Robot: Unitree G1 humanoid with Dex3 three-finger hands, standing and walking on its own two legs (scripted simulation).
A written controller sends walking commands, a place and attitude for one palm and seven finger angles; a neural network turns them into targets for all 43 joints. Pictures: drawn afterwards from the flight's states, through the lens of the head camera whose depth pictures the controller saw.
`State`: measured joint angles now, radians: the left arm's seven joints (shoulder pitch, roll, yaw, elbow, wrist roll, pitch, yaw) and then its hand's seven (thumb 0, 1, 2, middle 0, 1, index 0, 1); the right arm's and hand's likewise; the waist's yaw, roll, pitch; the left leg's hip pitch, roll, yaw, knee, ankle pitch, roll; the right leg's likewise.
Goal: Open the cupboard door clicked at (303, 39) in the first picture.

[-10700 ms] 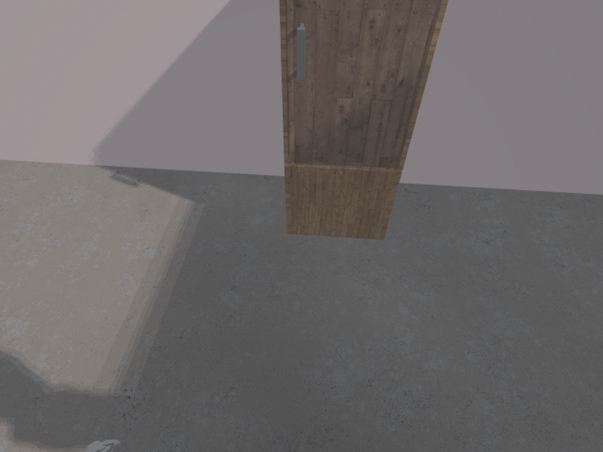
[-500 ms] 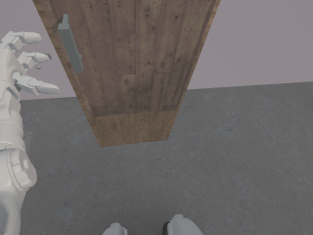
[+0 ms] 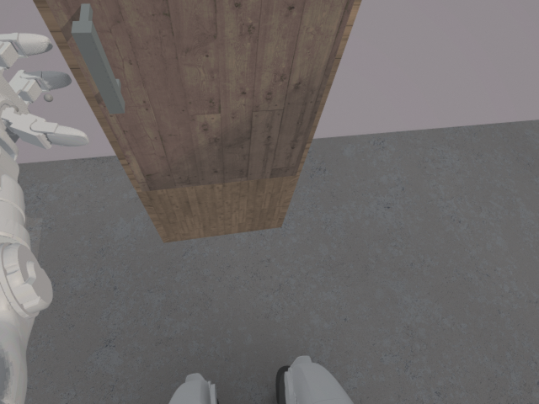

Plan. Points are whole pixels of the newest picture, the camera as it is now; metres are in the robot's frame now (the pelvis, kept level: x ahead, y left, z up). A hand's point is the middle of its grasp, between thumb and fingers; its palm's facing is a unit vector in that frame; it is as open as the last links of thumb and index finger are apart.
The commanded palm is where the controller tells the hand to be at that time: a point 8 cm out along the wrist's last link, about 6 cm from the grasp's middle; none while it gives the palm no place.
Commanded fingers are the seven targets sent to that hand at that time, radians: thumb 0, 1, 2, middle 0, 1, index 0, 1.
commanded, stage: slide the fingers in behind the handle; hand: left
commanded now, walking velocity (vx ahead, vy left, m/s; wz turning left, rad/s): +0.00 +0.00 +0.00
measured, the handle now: (102, 62) +0.57 +0.19 +0.11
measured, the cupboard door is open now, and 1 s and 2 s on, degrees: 0 0 0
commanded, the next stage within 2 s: close the thumb around the handle in 1.46 s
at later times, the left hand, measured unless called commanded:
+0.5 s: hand (81, 95) +0.52 +0.21 +0.10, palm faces +0.06 -1.00 +0.01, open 14.0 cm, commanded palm +0.49 +0.25 +0.10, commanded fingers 0.00 -0.50 0.30 -0.30 -1.20 -0.30 -1.20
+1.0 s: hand (118, 94) +0.52 +0.17 +0.11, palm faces +0.07 -1.00 +0.00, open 14.0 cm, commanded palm +0.49 +0.22 +0.10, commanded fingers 0.00 -0.50 0.30 -0.30 -1.20 -0.30 -1.20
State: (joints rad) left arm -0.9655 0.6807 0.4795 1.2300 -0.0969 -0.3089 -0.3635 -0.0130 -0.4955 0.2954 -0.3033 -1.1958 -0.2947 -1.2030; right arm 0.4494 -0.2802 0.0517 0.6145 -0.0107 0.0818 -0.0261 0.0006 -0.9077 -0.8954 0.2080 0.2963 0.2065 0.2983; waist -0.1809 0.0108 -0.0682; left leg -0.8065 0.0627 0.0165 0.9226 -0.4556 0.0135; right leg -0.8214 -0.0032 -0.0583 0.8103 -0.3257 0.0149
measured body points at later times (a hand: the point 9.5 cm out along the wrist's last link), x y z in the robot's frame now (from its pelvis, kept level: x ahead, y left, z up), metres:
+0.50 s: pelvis +0.01 +0.00 +0.00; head +0.13 +0.02 +0.44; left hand +0.51 +0.27 +0.10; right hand +0.01 -0.26 -0.11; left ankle -0.02 +0.11 -0.69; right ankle +0.03 -0.14 -0.69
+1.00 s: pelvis +0.00 -0.01 +0.00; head +0.12 +0.00 +0.44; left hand +0.51 +0.22 +0.11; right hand +0.00 -0.27 -0.11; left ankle -0.02 +0.10 -0.69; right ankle +0.03 -0.14 -0.69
